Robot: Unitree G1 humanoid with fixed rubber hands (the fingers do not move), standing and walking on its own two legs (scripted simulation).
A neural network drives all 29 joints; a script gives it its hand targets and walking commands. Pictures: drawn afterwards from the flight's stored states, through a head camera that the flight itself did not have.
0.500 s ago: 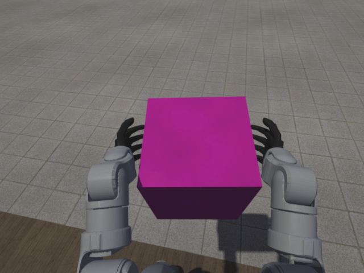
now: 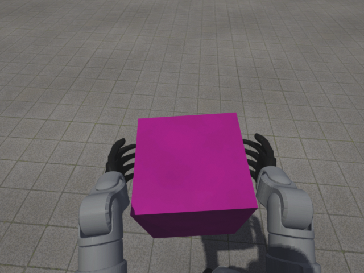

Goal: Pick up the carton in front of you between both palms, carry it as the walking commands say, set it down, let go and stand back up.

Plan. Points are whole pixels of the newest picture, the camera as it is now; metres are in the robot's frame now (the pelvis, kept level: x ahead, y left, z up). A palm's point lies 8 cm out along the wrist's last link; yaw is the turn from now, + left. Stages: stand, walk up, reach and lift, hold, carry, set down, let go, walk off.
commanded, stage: carry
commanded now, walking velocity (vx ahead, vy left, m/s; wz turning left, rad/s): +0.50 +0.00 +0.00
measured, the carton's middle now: (190, 181) +0.32 -0.01 +0.02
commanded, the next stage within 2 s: none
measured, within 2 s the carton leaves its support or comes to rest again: neither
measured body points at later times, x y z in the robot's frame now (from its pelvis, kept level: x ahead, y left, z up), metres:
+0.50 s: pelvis +0.34 +0.01 -0.01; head +0.29 +0.01 +0.44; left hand +0.57 +0.17 +0.09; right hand +0.58 -0.14 +0.09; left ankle +0.51 +0.15 -0.72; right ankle +0.17 -0.09 -0.74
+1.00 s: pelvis +0.65 +0.03 +0.00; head +0.61 +0.04 +0.45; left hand +0.89 +0.18 +0.09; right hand +0.89 -0.12 +0.09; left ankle +0.54 +0.14 -0.75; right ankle +0.79 -0.10 -0.72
